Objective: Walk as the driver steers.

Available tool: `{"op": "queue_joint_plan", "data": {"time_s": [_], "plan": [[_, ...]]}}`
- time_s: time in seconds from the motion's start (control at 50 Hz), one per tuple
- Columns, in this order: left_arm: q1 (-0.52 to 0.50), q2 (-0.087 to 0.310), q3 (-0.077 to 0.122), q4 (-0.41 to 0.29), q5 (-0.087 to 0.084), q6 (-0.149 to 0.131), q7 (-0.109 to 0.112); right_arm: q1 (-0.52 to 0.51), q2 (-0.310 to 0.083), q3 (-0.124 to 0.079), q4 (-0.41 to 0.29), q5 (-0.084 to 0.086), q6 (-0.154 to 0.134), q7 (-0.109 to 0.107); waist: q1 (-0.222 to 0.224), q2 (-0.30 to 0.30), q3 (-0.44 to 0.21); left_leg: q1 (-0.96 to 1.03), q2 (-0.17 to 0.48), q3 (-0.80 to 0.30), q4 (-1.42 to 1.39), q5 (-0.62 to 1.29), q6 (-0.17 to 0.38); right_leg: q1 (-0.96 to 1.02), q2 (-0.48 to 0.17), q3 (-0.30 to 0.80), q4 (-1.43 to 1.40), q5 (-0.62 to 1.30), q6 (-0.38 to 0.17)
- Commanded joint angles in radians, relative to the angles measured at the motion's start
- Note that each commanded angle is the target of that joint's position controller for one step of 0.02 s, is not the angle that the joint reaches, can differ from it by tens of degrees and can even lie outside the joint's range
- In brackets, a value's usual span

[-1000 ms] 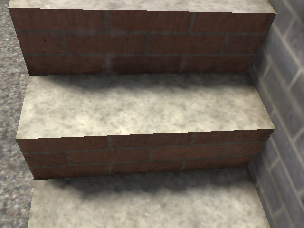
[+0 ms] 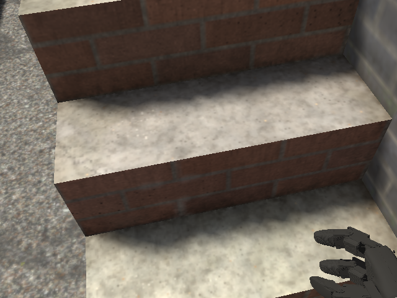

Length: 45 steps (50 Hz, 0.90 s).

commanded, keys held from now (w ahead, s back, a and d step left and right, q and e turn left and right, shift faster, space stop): w+shift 1.00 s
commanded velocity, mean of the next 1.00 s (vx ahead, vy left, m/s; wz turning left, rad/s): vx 0.41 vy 0.49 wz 0.00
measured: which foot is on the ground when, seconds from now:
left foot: up 0.00-0.12, down 0.14-0.36, up 0.38-0.76, down 0.78-0.98, up 1.00-1.00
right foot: down 0.00-0.18, up 0.20-0.50, down 0.52-0.84, up 0.86-1.00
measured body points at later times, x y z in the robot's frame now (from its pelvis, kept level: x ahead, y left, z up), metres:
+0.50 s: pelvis +0.01 +0.00 +0.12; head +0.04 -0.05 +0.56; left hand +0.05 +0.33 +0.05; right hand +0.29 -0.17 +0.10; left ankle +0.02 +0.18 -0.40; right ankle -0.06 -0.07 -0.65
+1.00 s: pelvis +0.15 +0.00 +0.23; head +0.18 -0.10 +0.67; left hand +0.40 +0.27 +0.24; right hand +0.31 -0.25 +0.10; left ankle +0.14 +0.15 -0.42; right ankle +0.04 -0.10 -0.36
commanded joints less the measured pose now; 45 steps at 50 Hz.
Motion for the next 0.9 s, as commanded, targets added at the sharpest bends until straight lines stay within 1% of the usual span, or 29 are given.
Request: {"op": "queue_joint_plan", "data": {"time_s": [0.02,0.1,0.12,0.16,0.18,0.2,0.22,0.24,0.36,0.4,0.44,0.46,0.48,0.54,0.56,0.58,0.6,0.62,0.64,0.7,0.74,0.76,0.78,0.8,0.82,0.84,0.86,0.88,0.9], "plan": [[0.119,0.228,0.079,-0.035,0.012,-0.051,0.025,-0.05,-0.058,-0.014,-0.078,0.001,0.027,0.002,0.017,-0.126,-0.092,-0.545,0.138,-0.107,0.049,-0.104,-0.034,0.689,-0.369,0.45,-0.175,0.9,-0.236],[0.226,0.167,0.091,0.021,0.019,-0.052,0.018,-0.189,-0.021,0.015,-0.128,0.007,0.05,0.006,0.048,-0.075,-0.135,-0.537,0.179,-0.13,-0.094,-0.249,-0.012,0.77,-0.397,0.425,-0.166,0.939,-0.212],[0.039,0.157,0.038,-0.115,-0.096,-0.018,-0.008,-0.008,-0.114,0.001,-0.17,0.193,0.044,0.025,-0.169,0.065,-0.136,-0.341,0.171,-0.045,-0.477,-0.079,0.064,0.688,-0.243,0.383,-0.163,1.051,-0.16],[-0.168,0.239,0.027,-0.2,-0.14,0.011,0.01,0.168,-0.093,0.026,-0.131,0.162,0.041,0.033,-0.366,0.18,-0.116,0.311,0.142,0.211,-1.444,-0.406,0.186,0.295,-0.02,0.085,-0.008,1.295,-0.082],[-0.22,0.276,0.037,-0.235,-0.135,0.066,0.023,0.192,-0.056,0.047,-0.118,0.126,0.012,0.019,-0.375,0.384,-0.193,0.694,0.169,0.31,-1.622,0.015,0.208,0.09,0.132,0.016,0.253,1.241,0.084],[-0.204,0.211,0.037,-0.274,-0.105,0.094,-0.005,0.168,-0.035,0.046,-0.079,0.117,-0.021,0.027,-0.289,0.621,-0.202,1.048,0.312,0.063,-1.582,0.766,0.207,-0.435,0.256,0.059,0.583,0.041,0.063],[-0.078,0.116,0.043,-0.194,0.018,0.089,-0.009,-0.042,0.025,0.058,-0.12,0.051,0.0,-0.043,-0.069,0.408,-0.147,0.884,0.292,0.076,-1.614,0.675,0.211,-0.581,0.228,0.097,0.852,-0.216,0.014],[-0.029,0.166,0.046,-0.229,-0.005,0.1,-0.015,-0.04,-0.026,0.033,-0.131,0.019,-0.005,-0.068,-0.005,0.497,-0.197,0.801,0.375,-0.112,-1.416,1.205,0.227,-0.494,0.193,0.136,0.876,-0.286,0.044],[0.315,0.12,0.033,-0.083,0.013,0.059,-0.022,-0.29,0.092,0.047,-0.229,-0.02,-0.041,-0.07,0.289,-0.183,-0.059,0.041,0.32,0.003,-1.11,0.562,0.146,0.127,-0.066,0.232,0.358,0.069,-0.024],[0.353,0.054,0.023,0.013,0.007,0.025,-0.062,-0.157,0.061,0.046,-0.149,-0.041,-0.022,-0.049,0.234,-0.257,0.071,-0.071,0.179,0.194,-0.815,-0.039,0.131,0.337,-0.052,0.111,-0.312,0.491,-0.039],[0.29,0.006,-0.005,0.063,0.006,0.026,-0.089,-0.061,0.139,0.069,-0.122,0.003,-0.035,-0.032,0.134,-0.215,0.08,-0.016,0.075,0.202,-0.613,-0.136,0.186,0.365,-0.042,-0.01,-0.501,0.749,-0.048],[0.108,-0.049,-0.04,-0.059,-0.088,-0.015,-0.154,-0.047,0.193,0.132,-0.109,0.215,-0.067,-0.013,0.045,0.025,0.289,-0.254,0.021,0.298,-0.569,0.052,0.146,0.264,-0.084,0.205,-0.801,0.733,-0.073],[0.062,-0.033,-0.055,-0.045,-0.062,-0.004,-0.159,-0.118,0.26,0.17,-0.163,0.22,-0.059,-0.013,-0.004,-0.067,0.228,-0.276,0.099,0.261,-0.521,0.008,0.185,0.311,-0.114,0.049,-0.776,0.998,-0.069],[0.012,0.223,0.0,-0.139,-0.053,0.066,-0.062,-0.066,0.17,0.141,-0.241,0.224,0.005,0.003,-0.154,-0.178,-0.018,-0.225,0.216,0.34,-0.299,-0.011,0.129,0.368,-0.221,-0.026,-0.574,1.68,0.031],[0.164,0.286,0.042,0.001,0.049,-0.001,-0.017,0.092,0.087,0.101,-0.186,0.004,0.015,-0.01,-0.095,-0.454,-0.133,-0.391,0.298,0.287,-0.246,-0.096,0.123,0.716,-0.363,0.051,-0.337,1.763,-0.061],[0.171,0.327,0.064,-0.093,-0.083,0.06,-0.001,-0.05,0.077,0.06,-0.243,0.152,0.031,0.016,-0.181,-0.224,-0.132,-0.653,0.385,0.224,-0.026,-0.129,0.099,0.77,-0.408,0.183,-0.373,1.533,-0.109],[0.111,0.38,0.096,-0.108,-0.09,0.05,0.014,-0.132,0.081,0.062,-0.29,0.246,0.058,0.035,-0.192,-0.284,-0.014,-0.687,0.474,0.178,-0.107,-0.098,0.075,0.617,-0.581,0.39,-0.52,0.836,-0.218],[0.108,0.341,0.075,-0.124,-0.083,0.063,0.047,-0.307,0.055,0.05,-0.289,0.247,0.082,0.026,-0.124,-0.083,0.077,-0.802,0.39,0.158,0.096,0.016,0.086,0.571,-0.562,0.427,-0.7,0.363,-0.211],[0.167,0.287,0.048,-0.137,-0.055,0.064,0.062,-0.407,0.06,0.053,-0.289,0.228,0.087,0.023,-0.093,-0.123,0.211,-0.971,0.364,0.043,0.181,0.004,0.092,0.614,-0.549,0.438,-0.652,0.46,-0.239],[0.155,0.23,0.015,-0.174,-0.021,0.041,0.042,-0.346,0.052,0.08,-0.256,0.224,0.08,-0.022,-0.057,-0.026,0.147,-0.749,0.296,0.204,0.035,0.045,0.087,0.536,-0.298,0.037,-0.613,1.043,-0.128],[-0.05,0.28,0.009,-0.255,-0.08,0.066,0.032,-0.044,0.046,0.077,-0.143,0.239,0.101,-0.047,-0.239,-0.052,-0.04,0.234,0.177,0.446,-0.334,0.216,0.15,0.062,-0.137,-0.217,-0.632,2.102,0.064],[-0.007,0.406,0.052,-0.271,-0.155,0.056,0.041,-0.025,0.008,0.071,-0.156,0.264,0.112,-0.041,-0.277,-0.153,-0.061,0.466,0.125,0.532,-0.663,-0.056,0.154,0.051,-0.186,-0.143,-0.602,2.374,0.037],[-0.051,0.247,0.042,-0.195,-0.048,0.031,0.025,0.146,0.028,0.066,-0.066,0.054,0.136,-0.037,-0.199,-0.285,-0.146,0.51,0.155,0.465,-0.891,-0.235,0.207,0.164,-0.244,-0.142,-0.403,2.18,0.045],[0.182,0.39,0.061,-0.227,-0.164,0.074,0.047,0.035,-0.087,0.027,-0.166,0.205,0.119,-0.054,-0.21,-0.183,-0.174,0.497,0.006,0.409,-0.888,-0.477,0.221,0.227,-0.24,-0.024,-0.355,2.497,-0.021],[0.003,0.253,0.043,-0.189,-0.045,0.035,0.023,0.204,-0.056,0.039,-0.06,0.034,0.125,-0.036,-0.194,-0.288,-0.213,0.614,0.095,0.298,-1.076,-0.473,0.286,0.102,-0.145,-0.122,-0.211,2.03,0.078],[-0.055,0.278,0.041,-0.213,-0.058,0.001,0.003,0.285,-0.107,0.023,-0.062,0.01,0.139,-0.038,-0.237,-0.269,-0.265,0.709,0.056,0.283,-1.21,-0.382,0.292,0.101,-0.134,-0.082,-0.204,1.915,0.02],[-0.114,0.238,0.038,-0.22,-0.076,-0.006,-0.014,0.219,-0.17,-0.003,-0.064,0.013,0.133,-0.036,-0.245,-0.002,-0.25,0.704,0.111,0.165,-1.405,-0.295,0.363,0.021,-0.015,-0.048,0.041,1.319,0.01],[-0.119,0.149,0.02,-0.218,-0.063,-0.005,-0.031,0.027,-0.145,-0.004,-0.07,0.03,0.116,-0.039,-0.162,0.283,-0.172,0.604,0.164,0.211,-1.563,0.104,0.383,-0.048,0.033,0.053,0.313,0.553,-0.043],[-0.13,0.077,0.009,-0.257,-0.054,0.01,-0.032,-0.048,-0.103,0.005,-0.087,-0.006,0.077,-0.037,-0.104,0.3,-0.153,0.573,0.243,0.091,-1.648,0.232,0.449,-0.168,0.056,0.242,0.675,0.239,-0.034]]}}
